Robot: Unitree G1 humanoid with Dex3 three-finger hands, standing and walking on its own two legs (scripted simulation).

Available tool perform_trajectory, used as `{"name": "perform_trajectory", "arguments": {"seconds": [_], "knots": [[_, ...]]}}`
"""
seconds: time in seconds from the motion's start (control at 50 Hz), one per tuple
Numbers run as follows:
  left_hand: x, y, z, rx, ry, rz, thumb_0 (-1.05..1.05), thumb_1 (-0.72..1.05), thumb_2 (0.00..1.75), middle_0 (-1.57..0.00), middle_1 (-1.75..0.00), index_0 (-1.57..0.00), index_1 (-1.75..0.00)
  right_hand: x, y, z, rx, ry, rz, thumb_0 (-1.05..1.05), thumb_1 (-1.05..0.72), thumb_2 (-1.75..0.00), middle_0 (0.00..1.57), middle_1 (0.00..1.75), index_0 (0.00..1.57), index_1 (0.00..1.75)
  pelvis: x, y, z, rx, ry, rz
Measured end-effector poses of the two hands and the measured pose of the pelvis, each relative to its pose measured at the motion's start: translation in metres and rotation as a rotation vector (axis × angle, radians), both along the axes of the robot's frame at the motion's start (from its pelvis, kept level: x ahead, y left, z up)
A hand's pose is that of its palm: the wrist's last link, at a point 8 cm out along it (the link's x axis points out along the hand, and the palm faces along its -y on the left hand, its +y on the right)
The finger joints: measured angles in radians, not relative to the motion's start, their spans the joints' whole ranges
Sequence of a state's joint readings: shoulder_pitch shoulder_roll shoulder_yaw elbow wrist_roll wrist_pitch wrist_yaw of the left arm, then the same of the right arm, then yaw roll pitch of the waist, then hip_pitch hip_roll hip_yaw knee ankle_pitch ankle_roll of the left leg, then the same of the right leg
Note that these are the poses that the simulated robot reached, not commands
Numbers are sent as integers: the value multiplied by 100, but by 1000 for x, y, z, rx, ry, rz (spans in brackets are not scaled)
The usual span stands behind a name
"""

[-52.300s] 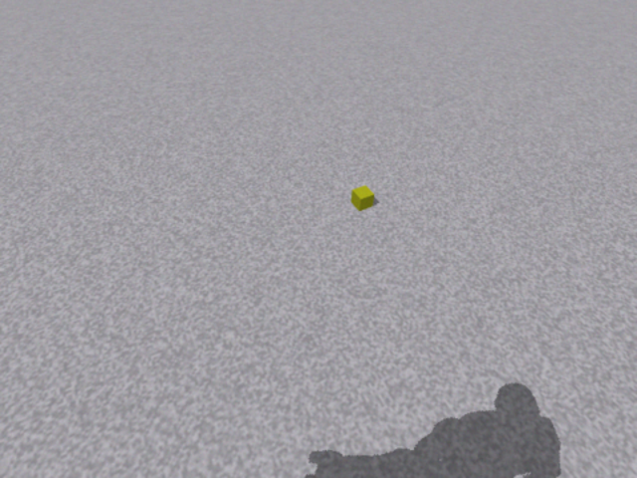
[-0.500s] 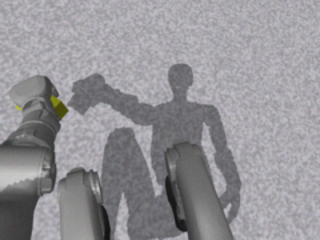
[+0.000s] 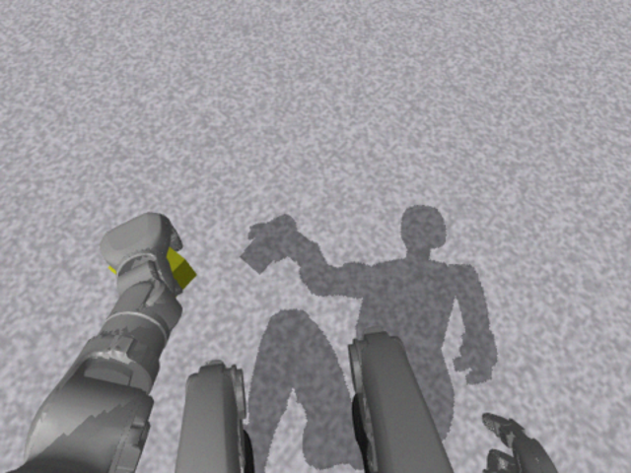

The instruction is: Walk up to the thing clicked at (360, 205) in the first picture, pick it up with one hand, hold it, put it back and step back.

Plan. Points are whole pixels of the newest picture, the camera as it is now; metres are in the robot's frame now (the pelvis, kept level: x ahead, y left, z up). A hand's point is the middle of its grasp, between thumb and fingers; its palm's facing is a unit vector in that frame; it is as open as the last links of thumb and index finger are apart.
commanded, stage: lift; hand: left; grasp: from above
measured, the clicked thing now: (155, 271) +0.45 +0.19 -0.12
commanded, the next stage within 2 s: hold in 0.88 s
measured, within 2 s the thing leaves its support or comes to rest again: neither
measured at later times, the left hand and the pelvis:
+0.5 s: hand (82, 249) +0.39 +0.19 +0.08, palm faces -0.39 -0.26 -0.89, open 8.6 cm; pelvis +0.05 +0.00 +0.17, yaw +0 degrees
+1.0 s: hand (2, 214) +0.39 +0.21 +0.16, palm faces -0.38 -0.27 -0.89, open 8.7 cm; pelvis +0.08 +0.00 +0.24, yaw +0 degrees
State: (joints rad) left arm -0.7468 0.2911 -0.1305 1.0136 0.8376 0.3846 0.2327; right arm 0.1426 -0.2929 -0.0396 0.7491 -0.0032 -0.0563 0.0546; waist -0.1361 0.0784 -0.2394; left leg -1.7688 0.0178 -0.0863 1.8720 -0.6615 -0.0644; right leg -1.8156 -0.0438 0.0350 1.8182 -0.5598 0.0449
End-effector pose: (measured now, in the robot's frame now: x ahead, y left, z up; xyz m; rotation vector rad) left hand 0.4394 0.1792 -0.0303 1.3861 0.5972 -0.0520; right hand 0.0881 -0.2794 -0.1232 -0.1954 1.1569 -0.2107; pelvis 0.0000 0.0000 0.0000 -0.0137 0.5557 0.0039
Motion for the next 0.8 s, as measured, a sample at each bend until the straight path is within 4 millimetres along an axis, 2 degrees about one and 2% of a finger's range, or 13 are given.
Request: {"name": "perform_trajectory", "arguments": {"seconds": [0.18,0.28,0.4,0.54,0.66,0.8], "knots": [[-29,11,76,23,11,75,-1,3,52,-60,-64,-88,-62,28,14,64,31,-60,-38,1,-90,-90,20,30,20,30,13,-4,72,12,-86,-5],[-40,18,111,11,43,115,-1,4,51,-59,-64,-87,-66,43,22,102,42,-98,-41,1,-90,-90,20,30,20,30,25,-7,108,13,-133,-5],[-44,17,142,-9,46,125,-1,6,51,-57,-66,-85,-68,55,22,142,23,-119,-49,1,-90,-90,20,30,20,30,39,-7,144,10,-184,-4],[-41,19,178,0,49,134,0,5,52,-56,-67,-83,-70,61,19,180,1,-102,-60,1,-89,-90,20,30,20,30,56,-4,180,9,-243,-3],[-35,23,204,-7,54,141,1,4,56,-55,-69,-83,-72,61,21,205,-4,-90,-62,1,-89,-90,20,30,20,30,68,-1,204,9,-285,-4],[-38,30,222,-8,67,154,3,3,59,-53,-71,-81,-75,63,26,227,7,-88,-59,1,-88,-89,20,30,20,30,78,3,225,9,-330,-5]]}}
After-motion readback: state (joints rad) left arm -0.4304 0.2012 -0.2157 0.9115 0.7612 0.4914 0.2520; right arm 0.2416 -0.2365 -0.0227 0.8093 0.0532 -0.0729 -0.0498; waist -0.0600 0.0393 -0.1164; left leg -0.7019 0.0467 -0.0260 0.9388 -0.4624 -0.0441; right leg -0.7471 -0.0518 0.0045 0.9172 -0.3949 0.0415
